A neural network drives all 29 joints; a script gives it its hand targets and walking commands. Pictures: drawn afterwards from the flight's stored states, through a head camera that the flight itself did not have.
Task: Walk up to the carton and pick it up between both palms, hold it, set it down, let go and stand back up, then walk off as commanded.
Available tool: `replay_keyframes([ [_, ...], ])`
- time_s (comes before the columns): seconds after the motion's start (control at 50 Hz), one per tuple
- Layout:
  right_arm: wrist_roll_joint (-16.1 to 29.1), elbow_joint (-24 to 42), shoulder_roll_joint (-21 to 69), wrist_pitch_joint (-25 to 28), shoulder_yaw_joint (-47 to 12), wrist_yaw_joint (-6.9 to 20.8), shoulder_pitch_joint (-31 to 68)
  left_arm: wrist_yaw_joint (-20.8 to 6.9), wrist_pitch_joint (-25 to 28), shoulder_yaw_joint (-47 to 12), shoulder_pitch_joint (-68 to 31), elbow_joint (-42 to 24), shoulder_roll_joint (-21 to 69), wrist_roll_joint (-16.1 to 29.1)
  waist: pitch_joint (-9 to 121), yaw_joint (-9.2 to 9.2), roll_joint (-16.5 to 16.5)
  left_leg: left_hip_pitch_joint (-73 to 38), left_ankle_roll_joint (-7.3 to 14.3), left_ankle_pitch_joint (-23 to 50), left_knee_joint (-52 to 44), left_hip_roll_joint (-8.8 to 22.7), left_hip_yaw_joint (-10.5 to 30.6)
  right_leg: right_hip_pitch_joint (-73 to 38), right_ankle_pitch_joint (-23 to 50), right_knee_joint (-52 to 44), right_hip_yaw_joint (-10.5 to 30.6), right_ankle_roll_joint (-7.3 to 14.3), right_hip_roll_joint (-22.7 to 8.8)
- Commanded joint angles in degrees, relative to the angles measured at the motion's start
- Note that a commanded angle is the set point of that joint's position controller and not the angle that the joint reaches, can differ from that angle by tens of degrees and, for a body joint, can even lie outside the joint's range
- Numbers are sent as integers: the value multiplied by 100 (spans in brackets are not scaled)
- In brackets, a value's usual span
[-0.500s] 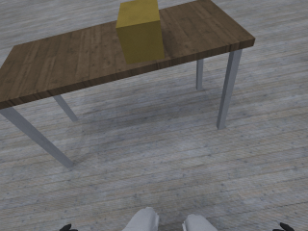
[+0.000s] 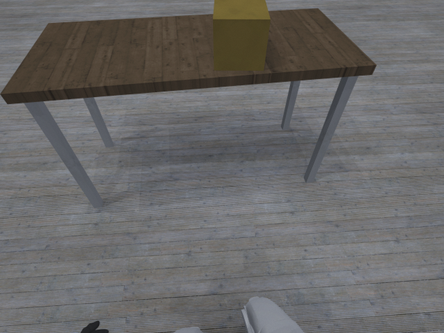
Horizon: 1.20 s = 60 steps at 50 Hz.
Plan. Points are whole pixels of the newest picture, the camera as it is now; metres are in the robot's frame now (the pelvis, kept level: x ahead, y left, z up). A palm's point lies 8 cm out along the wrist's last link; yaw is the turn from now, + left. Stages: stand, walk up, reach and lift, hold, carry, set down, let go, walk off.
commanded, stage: walk off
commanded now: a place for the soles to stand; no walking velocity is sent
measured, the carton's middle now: (238, 30) +1.05 -0.13 +0.07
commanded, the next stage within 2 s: stand in 1.62 s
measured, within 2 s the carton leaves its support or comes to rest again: neither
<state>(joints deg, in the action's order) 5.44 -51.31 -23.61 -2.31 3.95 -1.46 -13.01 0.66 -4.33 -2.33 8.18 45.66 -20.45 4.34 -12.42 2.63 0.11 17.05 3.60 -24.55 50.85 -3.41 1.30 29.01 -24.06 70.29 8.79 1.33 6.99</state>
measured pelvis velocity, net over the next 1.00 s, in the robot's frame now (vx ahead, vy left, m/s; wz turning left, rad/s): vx -0.25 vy -0.06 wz -0.02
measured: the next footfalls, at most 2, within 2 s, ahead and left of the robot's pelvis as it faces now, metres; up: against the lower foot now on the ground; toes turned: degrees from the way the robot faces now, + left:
right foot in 0.42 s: -0.06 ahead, -0.19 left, +0.00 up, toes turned +1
left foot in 0.82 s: -0.22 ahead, +0.04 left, +0.00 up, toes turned -7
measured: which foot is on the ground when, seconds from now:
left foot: down 0.00-0.46, up 0.48-0.80, down 0.82-1.00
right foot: up 0.00-0.40, down 0.42-0.82, up 0.84-1.00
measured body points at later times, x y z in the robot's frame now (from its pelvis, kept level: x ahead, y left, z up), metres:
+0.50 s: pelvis -0.15 -0.06 -0.02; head -0.11 -0.07 +0.43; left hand +0.00 +0.22 -0.13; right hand -0.13 -0.40 -0.14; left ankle +0.03 +0.08 -0.68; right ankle -0.10 -0.19 -0.70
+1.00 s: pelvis -0.25 -0.06 +0.01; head -0.29 -0.04 +0.46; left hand -0.12 +0.23 -0.11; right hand -0.23 -0.39 -0.09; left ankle -0.26 +0.04 -0.69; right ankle -0.16 -0.19 -0.65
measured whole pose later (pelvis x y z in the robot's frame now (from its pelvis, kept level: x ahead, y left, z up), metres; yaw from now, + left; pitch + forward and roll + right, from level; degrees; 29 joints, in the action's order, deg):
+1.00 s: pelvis -0.25 -0.06 +0.01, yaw -1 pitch -7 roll +0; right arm 5.4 -52.2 -22.4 0.7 4.0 -1.9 -18.8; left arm -0.2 -2.6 -2.3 11.3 50.4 -22.2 4.3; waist -0.7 3.1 -2.7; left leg 13.1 3.3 -28.1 46.4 -5.2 3.6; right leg 30.3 -23.1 61.5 3.2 1.5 1.3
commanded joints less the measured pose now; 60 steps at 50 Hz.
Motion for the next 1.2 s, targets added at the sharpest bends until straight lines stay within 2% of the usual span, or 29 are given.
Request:
replay_keyframes([
  [0.0,-734,613,-1495,402,428,-157,318,60,99,1113,55,-493,-1739,-565,536,-1,234,-149,449,219,-2794,1894,2852,717,-203,812,598,-302,-38],
  [0.06,-692,505,-1609,488,518,-232,-172,78,108,1055,28,-602,-1688,-589,982,117,383,-1018,551,2077,-2294,2168,3088,1058,-415,851,775,-268,-105],
  [0.16,-600,500,-1622,565,523,-317,-212,35,102,964,290,-606,-1601,-652,1267,17,396,-1011,945,3108,-2091,2458,2938,840,-796,981,780,-229,-207],
  [0.28,-688,543,-1823,513,557,-336,139,-111,30,971,448,-567,-1631,-697,1163,-169,744,199,1198,1062,-2494,2526,2646,46,-802,317,283,-144,-445],
  [0.34,-774,584,-1960,438,558,-336,445,-212,31,1019,760,-445,-1615,-659,1295,-414,1013,950,879,412,-2540,2375,2195,-996,-995,-1581,-23,59,-849],
  [0.38,-810,562,-1896,344,524,-320,610,-261,62,1087,1348,-116,-1503,-660,1676,-744,864,1999,441,103,-1888,1826,1327,-2589,-591,-3125,-198,260,-859],
  [0.4,-828,508,-1630,281,470,-341,528,-273,90,1097,1578,31,-1528,-677,1694,-839,161,2826,188,-752,-751,1191,704,-3056,-953,-3486,502,447,-953],
  [0.42,-722,388,-1255,237,386,-367,83,-255,111,1052,1148,-179,-1788,-714,1374,-687,-1929,3107,-146,-1825,1134,-156,-57,-1751,-1698,-4764,2399,760,-1849],
  [0.44,-714,414,-1549,294,537,-407,452,-200,58,1183,455,-377,-2175,-747,969,-745,-1594,2209,-293,-1633,2152,-555,849,88,-2140,-5860,3952,1286,-2498],
  [0.46,-771,446,-1600,280,584,-390,679,-145,77,1256,-19,-524,-2326,-702,512,-618,-995,1813,-265,-1257,2441,-419,1288,1019,-3103,-6127,4467,1342,-2528],
  [0.5,-524,286,-1597,275,570,-345,239,-27,152,1102,-787,-707,-1955,-631,233,-290,-949,1582,-172,-421,3134,-432,1575,1301,-2724,-5790,3227,779,-2248],
  [0.54,-512,85,-1575,327,544,-282,-536,-16,156,1065,-1342,-821,-1736,-604,528,-27,-1373,1569,-303,-350,3225,-507,1116,860,-2336,-5473,2105,709,-2005],
  [0.62,-564,-10,-1364,433,394,-112,-786,-4,252,1072,-930,-779,-1604,-533,1208,-261,-1144,1397,-415,-704,2648,-294,666,-222,-2553,-5376,2134,1135,-2072],
  [0.68,-585,-37,-1286,487,382,-1,-906,-2,282,1037,-636,-517,-1709,-543,1333,-276,-1247,941,-231,-1407,766,-55,428,-593,-2945,-5538,2018,1026,-2092],
  [0.72,-607,-234,-1195,498,397,44,-1321,-26,246,1016,-716,-400,-1761,-599,1292,-7,-1204,-288,53,-1471,-1225,-51,217,-34,-2836,-5249,1440,843,-1941],
  [0.74,-652,-392,-1094,501,425,58,-1772,-30,202,982,-710,-275,-1626,-590,1418,228,-755,-993,170,-1409,-2130,-130,248,278,-2619,-4441,966,633,-1624],
  [0.76,-735,-508,-1102,520,454,28,-2078,-16,170,928,-648,-172,-1339,-527,1430,437,158,-1363,268,-1803,-2933,180,1138,805,-2088,-2607,395,353,-1082],
  [0.78,-837,-322,-1500,549,502,-28,-1745,35,228,813,-760,-266,-961,-458,948,522,1258,-1213,428,-2916,-3342,1368,3428,2178,-989,-788,-435,-74,-184],
  [0.8,-757,-47,-1760,537,540,-66,-1019,77,287,926,-726,-325,-1345,-527,271,272,155,-297,676,-3038,-3740,2012,4224,2449,-350,-693,-87,-131,-338],
  [0.82,-676,29,-1937,542,552,-56,-639,47,340,1015,-714,-406,-1640,-588,22,301,214,334,1055,-3606,-4195,2398,4553,2015,-170,-654,256,-214,-612],
  [0.84,-734,52,-2013,582,558,-54,-284,10,417,1064,-995,-365,-1828,-664,-311,338,293,961,1138,-3963,-4413,2339,4631,1555,85,-436,373,-211,-770],
  [0.9,-845,141,-1631,617,387,9,37,-109,524,1104,-334,-134,-1729,-690,-225,-76,364,907,730,-3020,-3878,1661,3195,744,280,-634,-172,-257,-854],
  [0.96,-822,2,-1680,623,428,35,-595,-136,608,1060,-602,-262,-1695,-720,-83,164,420,327,806,-2485,-3614,1658,3418,890,350,-1001,-278,-264,-989],
  [1.04,-797,44,-1786,612,443,91,-718,-134,763,1009,-596,-325,-1613,-716,136,145,701,693,1172,-2296,-3324,1672,3152,256,307,-1657,-542,-190,-1015],
  [1.08,-811,85,-1765,585,388,121,-661,-99,862,979,-455,-259,-1603,-682,265,28,789,941,1323,-1537,-2894,1640,2912,-259,146,-2198,-653,-108,-961],
  [1.12,-821,152,-1653,566,320,119,-596,-62,927,984,108,-66,-1548,-630,582,-303,579,1262,1155,-522,-2148,1456,2497,-1201,114,-3137,-668,30,-833],
  [1.14,-823,148,-1427,556,242,121,-613,-31,984,1013,471,51,-1558,-603,821,-546,177,1598,918,265,-1307,1181,2067,-1948,-72,-3670,-427,75,-812],
  [1.16,-808,187,-1125,563,168,121,-699,4,1026,1043,873,75,-1698,-609,1050,-756,-482,1988,581,825,-40,695,1232,-2425,-658,-4452,484,104,-1270],
  [1.18,-773,232,-960,597,164,160,-670,38,1075,1128,1043,65,-2181,-642,995,-817,-1386,2769,204,-106,1017,-273,493,-2525,-1340,-5326,2435,364,-2323],
])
